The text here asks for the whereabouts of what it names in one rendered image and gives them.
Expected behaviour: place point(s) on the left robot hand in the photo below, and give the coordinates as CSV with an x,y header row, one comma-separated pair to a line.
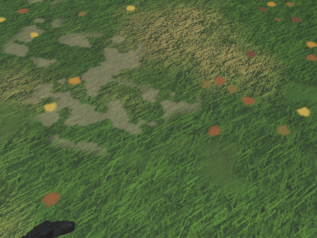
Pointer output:
x,y
49,229

